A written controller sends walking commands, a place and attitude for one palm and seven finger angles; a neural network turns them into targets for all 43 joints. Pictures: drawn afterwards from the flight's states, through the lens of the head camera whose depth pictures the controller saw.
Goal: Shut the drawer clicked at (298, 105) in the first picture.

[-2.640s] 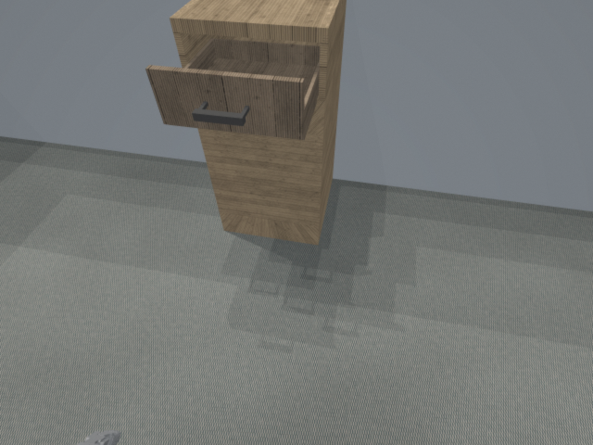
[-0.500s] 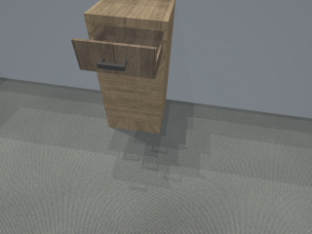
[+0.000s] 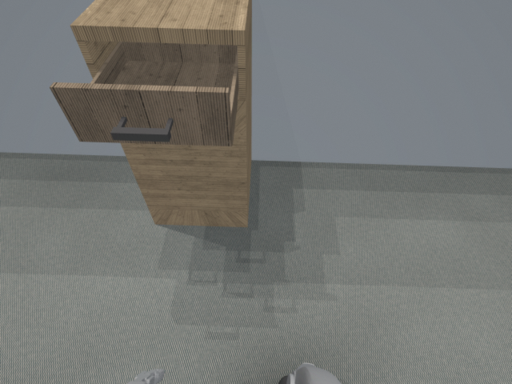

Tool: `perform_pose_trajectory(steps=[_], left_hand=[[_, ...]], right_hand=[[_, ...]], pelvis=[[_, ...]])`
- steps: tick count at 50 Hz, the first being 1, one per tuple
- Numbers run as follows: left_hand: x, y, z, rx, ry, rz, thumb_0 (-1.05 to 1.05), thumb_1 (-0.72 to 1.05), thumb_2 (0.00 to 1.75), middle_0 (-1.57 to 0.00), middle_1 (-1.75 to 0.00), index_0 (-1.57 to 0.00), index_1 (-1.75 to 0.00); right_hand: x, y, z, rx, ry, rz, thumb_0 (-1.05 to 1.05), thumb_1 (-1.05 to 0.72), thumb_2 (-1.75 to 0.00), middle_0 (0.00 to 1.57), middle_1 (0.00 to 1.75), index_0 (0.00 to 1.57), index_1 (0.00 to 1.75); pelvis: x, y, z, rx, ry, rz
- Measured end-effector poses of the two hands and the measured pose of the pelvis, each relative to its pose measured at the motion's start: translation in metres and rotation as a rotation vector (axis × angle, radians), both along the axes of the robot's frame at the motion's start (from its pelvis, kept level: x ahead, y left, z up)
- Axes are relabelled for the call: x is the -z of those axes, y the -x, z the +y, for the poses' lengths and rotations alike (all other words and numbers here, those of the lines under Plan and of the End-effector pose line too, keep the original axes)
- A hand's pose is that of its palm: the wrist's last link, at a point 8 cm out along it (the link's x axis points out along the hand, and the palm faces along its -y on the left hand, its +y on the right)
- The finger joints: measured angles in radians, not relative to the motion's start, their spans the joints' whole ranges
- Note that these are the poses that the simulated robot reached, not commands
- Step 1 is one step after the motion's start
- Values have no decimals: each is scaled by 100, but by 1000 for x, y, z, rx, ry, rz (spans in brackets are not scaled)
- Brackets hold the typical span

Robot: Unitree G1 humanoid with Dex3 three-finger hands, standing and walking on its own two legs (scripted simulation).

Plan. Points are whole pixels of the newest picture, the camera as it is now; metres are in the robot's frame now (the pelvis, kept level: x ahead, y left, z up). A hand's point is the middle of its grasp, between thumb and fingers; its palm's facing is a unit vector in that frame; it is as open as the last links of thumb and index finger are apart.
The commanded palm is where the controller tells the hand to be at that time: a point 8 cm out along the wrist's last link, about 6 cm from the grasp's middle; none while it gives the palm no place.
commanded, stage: take the last steps up to it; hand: left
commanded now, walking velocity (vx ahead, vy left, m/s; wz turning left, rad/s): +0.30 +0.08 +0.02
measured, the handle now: (144, 128) +0.63 +0.26 +0.02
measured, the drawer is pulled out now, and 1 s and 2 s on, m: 0.21 0.21 0.21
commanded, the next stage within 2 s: come to a stop and stand still in 0.46 s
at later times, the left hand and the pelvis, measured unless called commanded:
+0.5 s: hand out of the picture +0.10 +0.25 -0.18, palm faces +0.14 -0.97 -0.18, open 7.3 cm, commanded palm none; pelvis +0.17 +0.07 +0.00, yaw +1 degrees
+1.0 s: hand (131, 309) +0.28 +0.25 -0.15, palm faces +0.04 -0.97 -0.26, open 7.3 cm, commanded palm none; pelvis +0.21 +0.07 +0.01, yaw +0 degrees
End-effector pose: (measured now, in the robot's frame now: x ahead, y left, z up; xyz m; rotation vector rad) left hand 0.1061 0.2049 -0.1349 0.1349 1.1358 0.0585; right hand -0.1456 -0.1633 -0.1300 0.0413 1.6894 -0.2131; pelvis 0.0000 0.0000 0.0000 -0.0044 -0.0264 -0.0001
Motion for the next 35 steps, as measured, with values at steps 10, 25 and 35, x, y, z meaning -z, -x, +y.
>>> perform_pose_trajectory(steps=[10,25,35], left_hand=[[-6,-17,25,-165,-61,-5,-3,94,90,-20,-29,-20,-30],[12,13,96,-221,-20,361,0,91,90,-20,-29,-20,-30],[-2,-100,104,-135,-28,236,0,91,90,-19,-29,-20,-30]], right_hand=[[12,-183,-51,-143,70,-228,0,-91,-90,20,30,20,30],[-15,-409,0,-304,157,-563,0,-92,-90,20,30,19,30],[-10,-381,24,-196,138,-373,-1,-95,-90,20,30,20,30]], pelvis=[[-3,-71,0,-54,29,-10],[-2,-166,71,-25,18,-6],[-17,-210,86,-2,-14,-1]])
